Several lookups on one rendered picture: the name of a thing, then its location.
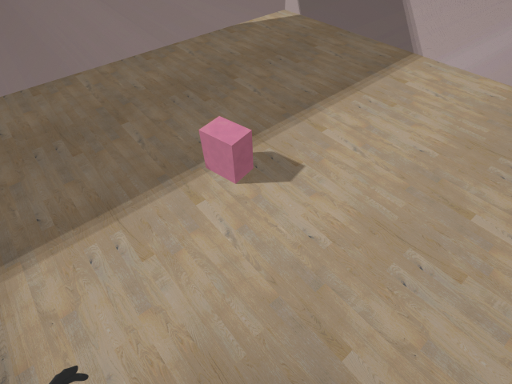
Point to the robot left hand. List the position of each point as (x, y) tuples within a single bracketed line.
[(69, 375)]

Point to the carton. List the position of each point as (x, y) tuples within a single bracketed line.
[(227, 148)]

